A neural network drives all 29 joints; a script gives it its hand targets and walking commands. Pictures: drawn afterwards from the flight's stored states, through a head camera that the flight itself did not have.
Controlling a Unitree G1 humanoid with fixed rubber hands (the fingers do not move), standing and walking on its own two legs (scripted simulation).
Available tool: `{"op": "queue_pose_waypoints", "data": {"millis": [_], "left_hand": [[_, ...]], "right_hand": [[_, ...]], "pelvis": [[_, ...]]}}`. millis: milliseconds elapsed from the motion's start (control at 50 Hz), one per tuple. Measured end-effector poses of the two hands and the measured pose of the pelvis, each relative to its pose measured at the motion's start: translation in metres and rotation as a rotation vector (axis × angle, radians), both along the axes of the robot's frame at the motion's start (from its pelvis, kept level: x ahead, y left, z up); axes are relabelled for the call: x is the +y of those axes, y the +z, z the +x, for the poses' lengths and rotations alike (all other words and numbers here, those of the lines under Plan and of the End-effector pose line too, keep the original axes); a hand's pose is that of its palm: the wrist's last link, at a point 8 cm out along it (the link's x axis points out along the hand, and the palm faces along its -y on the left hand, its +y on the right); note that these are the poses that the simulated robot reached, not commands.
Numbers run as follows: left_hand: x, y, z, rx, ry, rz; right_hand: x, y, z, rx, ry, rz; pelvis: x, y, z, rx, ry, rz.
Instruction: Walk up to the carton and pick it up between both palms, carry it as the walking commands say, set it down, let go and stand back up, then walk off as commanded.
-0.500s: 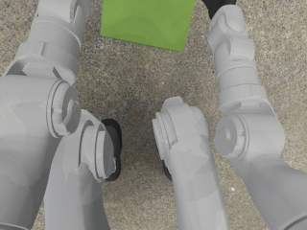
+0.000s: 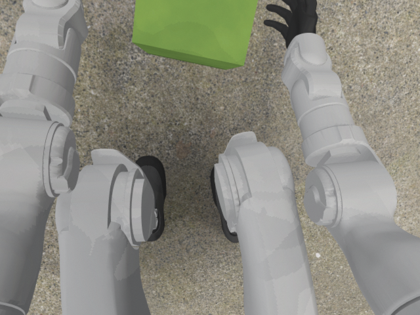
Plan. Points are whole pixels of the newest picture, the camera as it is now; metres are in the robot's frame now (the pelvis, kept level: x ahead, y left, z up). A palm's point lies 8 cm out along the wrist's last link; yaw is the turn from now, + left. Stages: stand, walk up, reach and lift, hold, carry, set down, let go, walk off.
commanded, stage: set down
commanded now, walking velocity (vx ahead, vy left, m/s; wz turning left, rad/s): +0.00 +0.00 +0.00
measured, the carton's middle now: out of the picture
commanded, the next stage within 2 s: let go in 1.60 s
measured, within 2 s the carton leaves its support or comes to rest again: neither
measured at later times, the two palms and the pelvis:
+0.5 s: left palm out of the picture +0.56 +0.13 -0.12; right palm (336, 2) +0.49 -0.20 -0.12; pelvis -0.02 +0.01 +0.03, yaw -2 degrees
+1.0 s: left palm out of the picture +0.56 +0.13 +0.03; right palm out of the picture +0.49 -0.21 +0.03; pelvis -0.03 +0.01 +0.14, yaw -1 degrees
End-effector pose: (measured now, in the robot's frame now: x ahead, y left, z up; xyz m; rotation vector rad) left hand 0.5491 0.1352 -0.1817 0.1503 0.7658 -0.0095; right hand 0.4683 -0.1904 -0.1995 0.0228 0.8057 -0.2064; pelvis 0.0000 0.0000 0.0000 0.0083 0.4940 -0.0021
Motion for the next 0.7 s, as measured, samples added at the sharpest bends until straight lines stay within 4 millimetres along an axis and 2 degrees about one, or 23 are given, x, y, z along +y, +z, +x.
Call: {"op": "queue_pose_waypoints", "data": {"millis": [80, 160, 240, 360, 440, 520, 700], "left_hand": [[0.016, -0.006, -0.018, 0.047, 0.018, 0.014], [0.018, -0.005, -0.024, 0.066, 0.003, 0.01], [0.006, 0.004, -0.016, 0.034, -0.019, -0.022], [-0.013, 0.034, 0.008, -0.087, -0.053, -0.05], [-0.012, 0.051, 0.013, -0.134, -0.04, -0.044], [-0.004, 0.067, 0.008, -0.137, -0.016, -0.03], [0.006, 0.116, -0.006, -0.095, -0.009, -0.008]], "right_hand": [[-0.006, 0.008, -0.003, 0.002, -0.007, -0.01], [-0.01, 0.02, 0.002, -0.012, -0.018, -0.011], [-0.011, 0.033, 0.012, -0.037, -0.024, -0.019], [-0.012, 0.053, 0.024, -0.106, -0.028, -0.045], [-0.013, 0.065, 0.024, -0.126, -0.037, -0.057], [-0.012, 0.083, 0.021, -0.13, -0.042, -0.055], [-0.013, 0.143, 0.022, -0.14, -0.047, -0.049]], "pelvis": [[0.001, -0.003, -0.006, -0.022, -0.002, -0.005], [0.003, -0.005, -0.011, -0.04, -0.004, -0.016], [0.007, -0.006, -0.014, -0.047, -0.006, -0.027], [0.01, 0.002, -0.016, -0.032, -0.011, -0.038], [0.01, 0.013, -0.017, -0.015, -0.014, -0.039], [0.01, 0.03, -0.018, -0.008, -0.012, -0.038], [0.009, 0.075, -0.021, -0.013, -0.003, -0.04]]}}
